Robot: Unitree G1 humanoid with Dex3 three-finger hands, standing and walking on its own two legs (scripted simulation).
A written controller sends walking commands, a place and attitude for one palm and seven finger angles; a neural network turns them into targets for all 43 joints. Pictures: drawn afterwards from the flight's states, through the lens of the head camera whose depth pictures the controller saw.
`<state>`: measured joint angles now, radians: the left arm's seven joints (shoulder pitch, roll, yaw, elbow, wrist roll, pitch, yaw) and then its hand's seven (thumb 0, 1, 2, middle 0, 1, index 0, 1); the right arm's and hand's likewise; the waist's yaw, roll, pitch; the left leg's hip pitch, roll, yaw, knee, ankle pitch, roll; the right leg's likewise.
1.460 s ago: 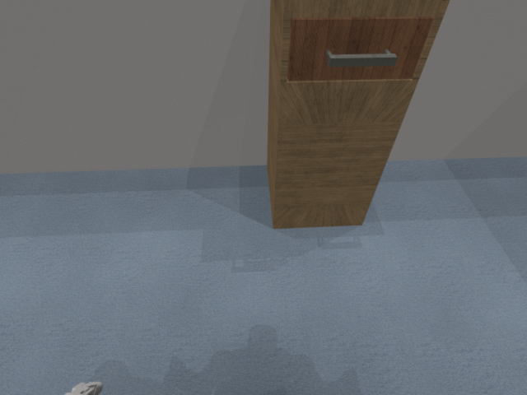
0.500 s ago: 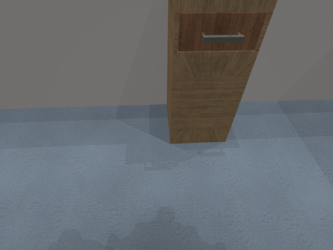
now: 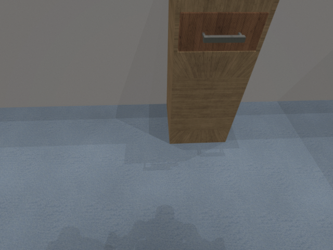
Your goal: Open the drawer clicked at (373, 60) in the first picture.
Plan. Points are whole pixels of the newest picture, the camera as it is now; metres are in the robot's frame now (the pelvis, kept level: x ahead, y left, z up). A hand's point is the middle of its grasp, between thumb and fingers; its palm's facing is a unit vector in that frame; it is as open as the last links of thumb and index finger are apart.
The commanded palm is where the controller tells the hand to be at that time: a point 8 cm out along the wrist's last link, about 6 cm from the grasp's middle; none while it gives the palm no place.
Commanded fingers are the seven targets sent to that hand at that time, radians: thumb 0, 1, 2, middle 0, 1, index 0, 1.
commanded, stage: look at it before walking up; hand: left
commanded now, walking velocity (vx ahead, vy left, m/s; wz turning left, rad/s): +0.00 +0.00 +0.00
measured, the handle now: (222, 36) +0.98 -0.19 +0.07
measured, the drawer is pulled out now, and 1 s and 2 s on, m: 0.00 0.00 0.00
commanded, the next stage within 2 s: walk to a spot facing it in 0.08 s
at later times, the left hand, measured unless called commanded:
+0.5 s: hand out of the picture +0.06 +0.21 -0.18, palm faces -0.11 -0.95 -0.29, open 7.4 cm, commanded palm none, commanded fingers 0.00 0.90 0.90 -0.20 -0.30 -0.20 -0.30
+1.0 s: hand out of the picture +0.08 +0.19 -0.17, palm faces -0.28 -0.92 -0.26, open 7.4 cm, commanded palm none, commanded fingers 0.00 0.90 0.90 -0.20 -0.30 -0.20 -0.30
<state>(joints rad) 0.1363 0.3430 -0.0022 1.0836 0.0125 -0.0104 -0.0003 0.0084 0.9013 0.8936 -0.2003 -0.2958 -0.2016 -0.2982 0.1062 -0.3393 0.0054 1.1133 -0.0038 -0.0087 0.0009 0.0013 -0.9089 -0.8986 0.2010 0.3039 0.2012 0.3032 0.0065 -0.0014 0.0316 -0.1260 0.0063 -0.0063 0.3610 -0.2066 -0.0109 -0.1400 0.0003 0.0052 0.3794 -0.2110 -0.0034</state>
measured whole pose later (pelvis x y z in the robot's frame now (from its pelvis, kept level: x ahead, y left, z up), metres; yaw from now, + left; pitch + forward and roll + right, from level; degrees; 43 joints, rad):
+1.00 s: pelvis -0.03 +0.00 -0.01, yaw -22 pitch +2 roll +1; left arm 0.26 0.23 0.07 0.91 0.03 0.05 0.00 0.01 0.90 0.89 -0.20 -0.30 -0.20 -0.30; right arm 0.10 -0.23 -0.06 0.92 0.00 0.04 -0.03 0.00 -0.91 -0.90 0.20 0.30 0.20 0.30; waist 0.06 -0.03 0.05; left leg -0.34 0.01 -0.02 0.76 -0.42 -0.05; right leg -0.35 0.11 0.18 0.47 -0.15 -0.04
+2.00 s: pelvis +0.06 -0.04 -0.01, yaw -59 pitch -1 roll -2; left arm 0.33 0.25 0.10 1.00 0.03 0.04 -0.04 0.01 0.90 0.89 -0.20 -0.30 -0.20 -0.30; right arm 0.24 -0.18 -0.02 0.89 -0.03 -0.05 0.00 0.00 -0.91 -0.90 0.20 0.30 0.20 0.30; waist 0.03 -0.05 0.01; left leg -0.28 0.09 0.17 0.59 -0.30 0.02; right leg -0.42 0.01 0.02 1.11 -0.41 -0.01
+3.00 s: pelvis +0.22 -0.42 -0.01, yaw -86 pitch -1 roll -2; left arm 0.35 0.20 0.09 1.07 0.03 0.00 -0.02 0.01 0.91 0.89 -0.20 -0.29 -0.20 -0.30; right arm 0.17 -0.14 -0.02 0.95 -0.03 -0.07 -0.01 0.00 -0.91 -0.90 0.20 0.30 0.20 0.30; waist 0.04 -0.04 0.04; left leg -0.28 0.09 0.22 0.56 -0.26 0.04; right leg -0.41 -0.02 -0.03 1.17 -0.39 -0.01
